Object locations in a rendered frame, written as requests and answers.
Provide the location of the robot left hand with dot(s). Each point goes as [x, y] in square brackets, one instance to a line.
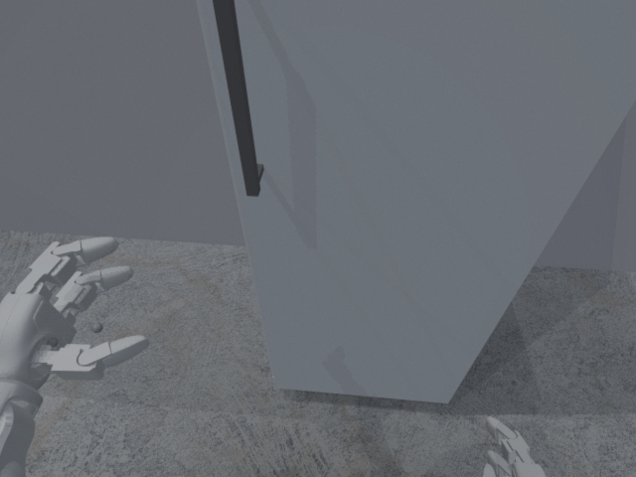
[28, 320]

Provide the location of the left robot forearm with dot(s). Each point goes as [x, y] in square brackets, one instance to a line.
[19, 404]

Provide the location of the fridge door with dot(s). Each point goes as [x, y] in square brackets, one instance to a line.
[418, 156]

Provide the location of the robot right hand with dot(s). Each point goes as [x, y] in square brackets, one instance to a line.
[515, 450]

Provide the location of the handle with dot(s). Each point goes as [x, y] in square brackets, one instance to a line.
[227, 24]

